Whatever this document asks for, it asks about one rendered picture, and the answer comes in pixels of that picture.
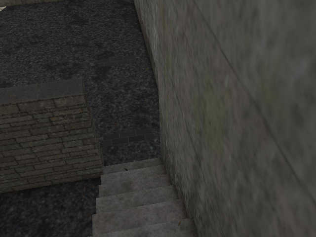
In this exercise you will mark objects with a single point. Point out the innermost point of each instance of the stairs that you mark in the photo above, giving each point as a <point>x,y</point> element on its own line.
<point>137,199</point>

